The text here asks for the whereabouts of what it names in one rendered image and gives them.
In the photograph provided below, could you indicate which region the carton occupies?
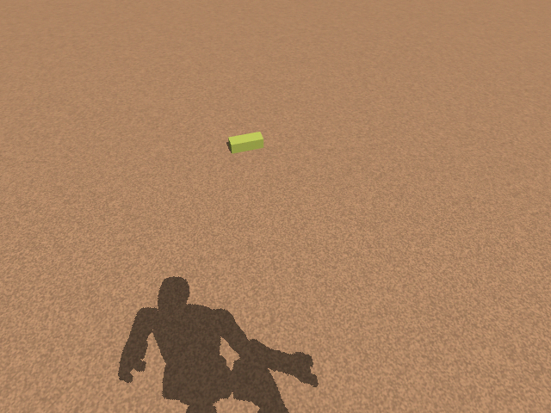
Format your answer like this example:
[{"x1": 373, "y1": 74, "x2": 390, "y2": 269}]
[{"x1": 228, "y1": 132, "x2": 263, "y2": 154}]

